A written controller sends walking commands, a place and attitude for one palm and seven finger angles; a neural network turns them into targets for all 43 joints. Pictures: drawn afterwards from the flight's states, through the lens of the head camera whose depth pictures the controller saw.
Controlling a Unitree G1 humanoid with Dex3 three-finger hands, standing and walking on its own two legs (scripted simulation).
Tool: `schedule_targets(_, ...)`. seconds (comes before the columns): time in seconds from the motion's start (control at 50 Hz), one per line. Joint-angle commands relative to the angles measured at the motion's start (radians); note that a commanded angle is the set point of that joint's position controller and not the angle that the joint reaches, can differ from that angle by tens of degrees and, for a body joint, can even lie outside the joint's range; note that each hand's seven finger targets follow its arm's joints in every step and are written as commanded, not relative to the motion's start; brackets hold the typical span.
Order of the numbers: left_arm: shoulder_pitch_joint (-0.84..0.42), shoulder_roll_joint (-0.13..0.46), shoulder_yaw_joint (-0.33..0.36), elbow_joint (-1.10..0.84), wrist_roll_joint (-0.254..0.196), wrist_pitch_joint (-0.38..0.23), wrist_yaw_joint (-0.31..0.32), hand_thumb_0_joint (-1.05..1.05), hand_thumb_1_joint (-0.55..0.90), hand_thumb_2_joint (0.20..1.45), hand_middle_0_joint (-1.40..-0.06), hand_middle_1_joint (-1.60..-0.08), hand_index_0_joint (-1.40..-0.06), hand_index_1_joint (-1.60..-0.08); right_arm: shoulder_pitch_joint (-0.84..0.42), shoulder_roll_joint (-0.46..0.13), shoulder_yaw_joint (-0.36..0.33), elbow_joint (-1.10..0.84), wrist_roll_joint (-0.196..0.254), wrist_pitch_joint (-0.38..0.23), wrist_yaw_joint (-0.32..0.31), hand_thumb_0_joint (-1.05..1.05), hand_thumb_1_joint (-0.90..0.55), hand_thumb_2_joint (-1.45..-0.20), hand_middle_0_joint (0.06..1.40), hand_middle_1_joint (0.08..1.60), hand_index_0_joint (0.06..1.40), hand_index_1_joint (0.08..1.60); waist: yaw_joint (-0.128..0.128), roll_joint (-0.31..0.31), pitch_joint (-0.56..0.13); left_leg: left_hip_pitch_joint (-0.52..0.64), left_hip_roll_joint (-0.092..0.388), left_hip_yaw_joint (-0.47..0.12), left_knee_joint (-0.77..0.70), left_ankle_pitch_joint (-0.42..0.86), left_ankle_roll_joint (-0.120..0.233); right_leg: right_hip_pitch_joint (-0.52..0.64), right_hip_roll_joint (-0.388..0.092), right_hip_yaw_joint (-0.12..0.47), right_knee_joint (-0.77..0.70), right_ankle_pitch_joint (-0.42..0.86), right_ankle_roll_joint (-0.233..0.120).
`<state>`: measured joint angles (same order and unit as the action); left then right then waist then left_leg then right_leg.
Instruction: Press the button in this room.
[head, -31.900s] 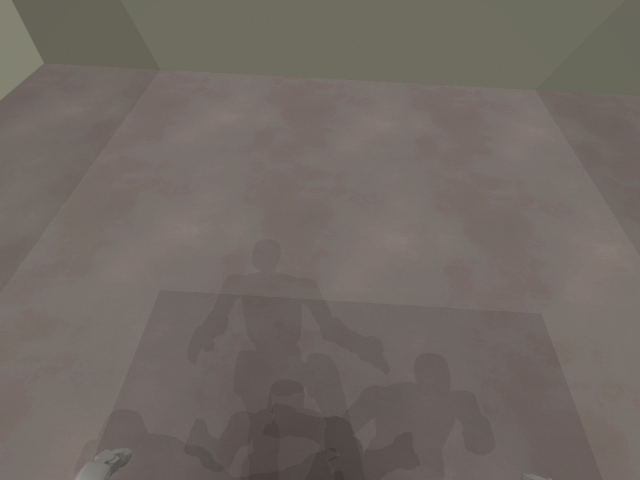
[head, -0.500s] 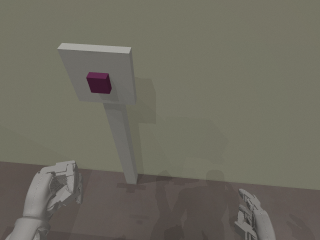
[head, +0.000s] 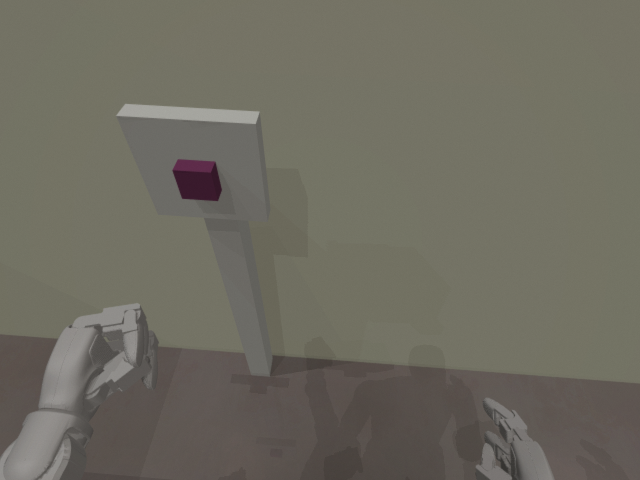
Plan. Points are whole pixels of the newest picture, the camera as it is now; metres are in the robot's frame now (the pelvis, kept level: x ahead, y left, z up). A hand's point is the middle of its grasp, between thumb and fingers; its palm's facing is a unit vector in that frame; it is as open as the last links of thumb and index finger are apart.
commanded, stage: raise the hand and make a fist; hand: left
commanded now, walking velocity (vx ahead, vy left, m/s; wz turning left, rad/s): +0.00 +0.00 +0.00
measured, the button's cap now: (199, 178) +0.49 +0.21 +0.10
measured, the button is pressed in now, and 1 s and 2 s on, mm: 0 0 0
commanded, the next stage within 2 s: aim a knuckle at the button in 0.14 s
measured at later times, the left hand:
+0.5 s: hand (165, 343) +0.25 +0.19 +0.08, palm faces -0.02 -1.00 -0.04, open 3.1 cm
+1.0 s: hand (190, 293) +0.32 +0.18 +0.07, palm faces -0.01 -1.00 -0.03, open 3.1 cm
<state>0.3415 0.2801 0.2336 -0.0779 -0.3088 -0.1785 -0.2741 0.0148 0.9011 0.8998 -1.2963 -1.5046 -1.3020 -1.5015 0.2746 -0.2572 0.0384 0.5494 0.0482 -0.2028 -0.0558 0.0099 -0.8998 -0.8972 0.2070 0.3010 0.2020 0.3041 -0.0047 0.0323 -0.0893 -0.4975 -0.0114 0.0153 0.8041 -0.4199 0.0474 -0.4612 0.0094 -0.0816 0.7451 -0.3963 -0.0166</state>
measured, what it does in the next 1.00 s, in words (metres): stands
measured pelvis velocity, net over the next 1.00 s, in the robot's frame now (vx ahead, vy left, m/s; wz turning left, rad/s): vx -0.01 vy -0.02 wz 0.00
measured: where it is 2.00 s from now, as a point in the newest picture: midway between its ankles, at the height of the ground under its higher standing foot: outside the picture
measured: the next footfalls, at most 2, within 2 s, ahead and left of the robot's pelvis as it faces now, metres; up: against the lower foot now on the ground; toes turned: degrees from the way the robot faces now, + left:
none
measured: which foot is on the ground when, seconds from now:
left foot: down 0.00-1.00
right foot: down 0.00-1.00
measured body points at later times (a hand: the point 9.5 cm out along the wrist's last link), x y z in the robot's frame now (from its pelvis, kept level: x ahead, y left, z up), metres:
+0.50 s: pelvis -0.01 -0.01 +0.00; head +0.02 -0.02 +0.45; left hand +0.24 +0.24 +0.08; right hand +0.16 -0.24 -0.08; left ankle -0.01 +0.08 -0.71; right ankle -0.01 -0.11 -0.71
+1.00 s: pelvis -0.01 -0.02 +0.00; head +0.04 -0.02 +0.45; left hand +0.31 +0.24 +0.07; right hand +0.13 -0.27 -0.10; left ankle -0.01 +0.08 -0.71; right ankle -0.01 -0.11 -0.71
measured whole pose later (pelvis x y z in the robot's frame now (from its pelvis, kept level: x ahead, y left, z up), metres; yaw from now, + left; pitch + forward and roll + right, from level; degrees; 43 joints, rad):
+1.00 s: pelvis -0.01 -0.02 +0.00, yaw +0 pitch +8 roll -1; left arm -0.13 0.30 0.25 0.39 -0.27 -0.27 -0.29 0.01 0.90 0.90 -1.30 -1.50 -1.30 -1.50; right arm 0.25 -0.27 0.03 0.62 0.05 -0.12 -0.06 0.01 -0.90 -0.90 0.21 0.30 0.20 0.30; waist -0.03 0.03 -0.06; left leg -0.55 0.00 0.02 0.80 -0.40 0.03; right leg -0.53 0.02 -0.08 0.77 -0.39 -0.04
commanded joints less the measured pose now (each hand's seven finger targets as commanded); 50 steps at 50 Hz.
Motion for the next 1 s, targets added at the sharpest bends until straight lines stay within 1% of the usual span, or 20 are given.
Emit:
schedule_targets(0.0, -0.111, 0.131, 0.072, -0.211, -0.007, -0.111, 0.018, 0.0, 0.9, 0.9, -1.3, -1.5, -1.3, -1.5, -0.072, -0.119, -0.053, -0.146, -0.002, -0.062, 0.002, 0.0, -0.9, -0.9, 0.2, 0.3, 0.2, 0.3, 0.003, 0.046, -0.13, 0.117, 0.024, -0.068, -0.127, 0.333, -0.037, 0.033, 0.008, 0.007, -0.071, 0.263, -0.009)
schedule_targets(0.02, -0.098, 0.126, 0.06, -0.193, -0.003, -0.105, 0.011, 0.0, 0.9, 0.9, -1.3, -1.5, -1.3, -1.5, -0.072, -0.121, -0.055, -0.144, 0.001, -0.061, 0.004, 0.0, -0.9, -0.9, 0.2, 0.3, 0.2, 0.3, 0.002, 0.065, -0.121, 0.116, 0.024, -0.067, -0.129, 0.314, -0.038, 0.025, 0.007, 0.009, -0.075, 0.247, -0.009)
schedule_targets(0.12, -0.099, 0.146, 0.07, -0.181, -0.012, -0.064, -0.022, 0.0, 0.9, 0.9, -1.3, -1.5, -1.3, -1.5, -0.084, -0.129, -0.058, -0.159, 0.005, -0.054, -0.006, 0.0, -0.9, -0.9, 0.2, 0.3, 0.2, 0.3, 0.001, 0.003, -0.129, 0.095, 0.018, -0.064, -0.132, 0.272, -0.027, 0.045, 0.003, 0.016, -0.094, 0.235, -0.003)
schedule_targets(0.16, -0.117, 0.163, 0.088, -0.21, -0.018, -0.071, -0.02, 0.0, 0.9, 0.9, -1.3, -1.5, -1.3, -1.5, -0.089, -0.126, -0.056, -0.161, 0.004, -0.056, -0.01, 0.0, -0.9, -0.9, 0.2, 0.3, 0.2, 0.3, 0.008, 0.029, -0.148, 0.11, 0.018, -0.065, -0.135, 0.278, -0.029, 0.051, 0.003, 0.015, -0.092, 0.235, -0.004)
schedule_targets(0.22, -0.132, 0.164, 0.107, -0.218, -0.03, -0.093, -0.004, 0.0, 0.9, 0.9, -1.3, -1.5, -1.3, -1.5, -0.092, -0.119, -0.051, -0.157, -0.001, -0.057, -0.012, 0.0, -0.9, -0.9, 0.2, 0.3, 0.2, 0.3, 0.009, 0.012, -0.139, 0.104, 0.017, -0.065, -0.136, 0.271, -0.028, 0.054, 0.005, 0.018, -0.094, 0.228, -0.004)
schedule_targets(0.28, -0.244, 0.154, 0.082, -0.18, -0.022, -0.117, 0.005, 0.0, 0.9, 0.9, -1.3, -1.5, -1.3, -1.5, -0.084, -0.125, -0.048, -0.131, -0.003, -0.055, -0.015, 0.0, -0.9, -0.9, 0.2, 0.3, 0.2, 0.3, -0.017, -0.004, -0.112, 0.092, 0.018, -0.071, -0.127, 0.243, -0.026, 0.019, 0.009, 0.02, -0.089, 0.197, -0.003)
schedule_targets(0.38, -0.33, 0.13, 0.025, -0.061, -0.006, -0.099, -0.03, 0.0, 0.9, 0.9, -1.3, -1.5, -1.3, -1.5, -0.082, -0.134, -0.049, -0.117, 0.005, -0.053, -0.021, 0.0, -0.9, -0.9, 0.2, 0.3, 0.2, 0.3, -0.03, 0.026, -0.11, 0.085, 0.013, -0.069, -0.123, 0.194, -0.023, -0.002, 0.003, 0.032, -0.1, 0.151, -0.004)
schedule_targets(0.42, -0.358, 0.157, 0.042, -0.03, -0.003, -0.086, -0.036, 0.0, 0.9, 0.9, -1.3, -1.5, -1.3, -1.5, -0.08, -0.136, -0.052, -0.114, 0.006, -0.05, -0.025, 0.0, -0.9, -0.9, 0.2, 0.3, 0.2, 0.3, -0.016, 0.027, -0.145, 0.092, 0.012, -0.067, -0.125, 0.21, -0.023, 0.021, -0.003, 0.037, -0.1, 0.171, -0.004)
schedule_targets(0.44, -0.386, 0.153, 0.033, -0.026, -0.002, -0.08, -0.037, 0.0, 0.9, 0.9, -1.3, -1.5, -1.3, -1.5, -0.082, -0.136, -0.05, -0.117, 0.005, -0.048, -0.026, 0.0, -0.9, -0.9, 0.2, 0.3, 0.2, 0.3, -0.021, 0.011, -0.15, 0.091, 0.011, -0.066, -0.127, 0.209, -0.022, 0.024, -0.004, 0.037, -0.101, 0.174, -0.001)
schedule_targets(0.52, -0.479, 0.211, 0.098, 0.017, 0.001, -0.089, -0.007, 0.0, 0.9, 0.9, -1.3, -1.5, -1.3, -1.5, -0.088, -0.132, -0.048, -0.11, 0.001, -0.033, -0.028, 0.0, -0.9, -0.9, 0.2, 0.3, 0.2, 0.3, -0.007, 0.001, -0.182, 0.086, 0.01, -0.059, -0.129, 0.226, -0.022, 0.054, -0.006, 0.047, -0.097, 0.186, -0.001)
schedule_targets(0.6, -0.461, 0.215, 0.13, 0.074, -0.002, -0.112, 0.017, 0.0, 0.9, 0.9, -1.3, -1.5, -1.3, -1.5, -0.087, -0.125, -0.05, -0.109, -0.001, -0.02, -0.02, 0.0, -0.9, -0.9, 0.2, 0.3, 0.2, 0.3, 0.016, -0.003, -0.209, 0.08, 0.009, -0.046, -0.129, 0.288, -0.025, 0.101, -0.006, 0.052, -0.081, 0.264, -0.003)
schedule_targets(0.68, -0.472, 0.222, 0.125, 0.154, 0.005, -0.111, 0.003, 0.0, 0.9, 0.9, -1.3, -1.5, -1.3, -1.5, -0.071, -0.134, -0.057, -0.103, 0.002, -0.002, -0.012, 0.0, -0.9, -0.9, 0.2, 0.3, 0.2, 0.3, 0.002, -0.03, -0.195, 0.054, 0.008, -0.031, -0.116, 0.305, -0.022, 0.112, -0.008, 0.064, -0.085, 0.318, 0.003)
schedule_targets(0.7, -0.478, 0.2, 0.106, 0.157, 0.006, -0.108, -0.007, 0.0, 0.9, 0.9, -1.3, -1.5, -1.3, -1.5, -0.071, -0.133, -0.057, -0.11, 0.003, 0.002, -0.011, 0.0, -0.9, -0.9, 0.2, 0.3, 0.2, 0.3, 0.003, -0.015, -0.196, 0.055, 0.006, -0.026, -0.117, 0.303, -0.021, 0.105, -0.01, 0.066, -0.085, 0.325, 0.004)
schedule_targets(0.74, -0.553, 0.208, 0.1, 0.193, 0.005, -0.106, -0.021, 0.0, 0.9, 0.9, -1.3, -1.5, -1.3, -1.5, -0.063, -0.14, -0.059, -0.099, 0.005, 0.01, -0.013, 0.0, -0.9, -0.9, 0.2, 0.3, 0.2, 0.3, -0.015, -0.022, -0.166, 0.046, 0.005, -0.026, -0.115, 0.272, -0.021, 0.076, -0.009, 0.07, -0.094, 0.3, 0.006)
schedule_targets(0.84, -0.672, 0.189, 0.072, 0.171, 0.002, -0.146, -0.026, 0.0, 0.9, 0.9, -1.3, -1.5, -1.3, -1.5, -0.05, -0.137, -0.065, -0.087, 0.004, 0.011, -0.017, 0.0, -0.9, -0.9, 0.2, 0.3, 0.2, 0.3, -0.03, 0.009, -0.225, 0.097, 0.01, -0.034, -0.106, 0.302, -0.019, 0.064, -0.006, 0.066, -0.082, 0.318, 0.002)
schedule_targets(0.86, -0.711, 0.203, 0.08, 0.174, 0.004, -0.156, -0.022, 0.0, 0.9, 0.9, -1.3, -1.5, -1.3, -1.5, -0.047, -0.138, -0.066, -0.079, 0.003, 0.013, -0.019, 0.0, -0.9, -0.9, 0.2, 0.3, 0.2, 0.3, -0.035, 0.02, -0.235, 0.104, 0.01, -0.033, -0.103, 0.305, -0.019, 0.06, -0.005, 0.068, -0.079, 0.319, 0.003)
schedule_targets(0.88, -0.722, 0.235, 0.107, 0.204, 0.004, -0.162, -0.014, 0.0, 0.9, 0.9, -1.3, -1.5, -1.3, -1.5, -0.038, -0.143, -0.066, -0.068, -0.001, 0.017, -0.02, 0.0, -0.9, -0.9, 0.2, 0.3, 0.2, 0.3, -0.038, -0.029, -0.231, 0.081, 0.013, -0.033, -0.097, 0.301, -0.016, 0.072, -0.005, 0.074, -0.08, 0.32, 0.007)
schedule_targets(0.9, -0.738, 0.253, 0.121, 0.22, 0.012, -0.17, -0.011, 0.0, 0.9, 0.9, -1.3, -1.5, -1.3, -1.5, -0.037, -0.144, -0.067, -0.064, -0.001, 0.021, -0.02, 0.0, -0.9, -0.9, 0.2, 0.3, 0.2, 0.3, -0.033, -0.02, -0.245, 0.077, 0.01, -0.032, -0.098, 0.297, -0.017, 0.077, -0.009, 0.078, -0.076, 0.318, 0.007)
schedule_targets(0.96, -0.799, 0.222, 0.088, 0.302, 0.027, -0.17, -0.005, 0.0, 0.9, 0.9, -1.3, -1.5, -1.3, -1.5, -0.035, -0.139, -0.064, -0.054, 0.002, 0.035, -0.018, 0.0, -0.9, -0.9, 0.2, 0.3, 0.2, 0.3, -0.043, 0.015, -0.22, 0.072, 0.009, -0.031, -0.1, 0.279, -0.02, 0.041, -0.009, 0.074, -0.072, 0.299, 0.004)
schedule_targets(0.98, -0.815, 0.241, 0.103, 0.336, 0.03, -0.164, -0.001, 0.0, 0.9, 0.9, -1.3, -1.5, -1.3, -1.5, -0.027, -0.143, -0.062, -0.053, 0.0, 0.041, -0.016, 0.0, -0.9, -0.9, 0.2, 0.3, 0.2, 0.3, -0.039, -0.016, -0.217, 0.053, 0.01, -0.035, -0.099, 0.271, -0.018, 0.047, -0.008, 0.073, -0.07, 0.286, 0.003)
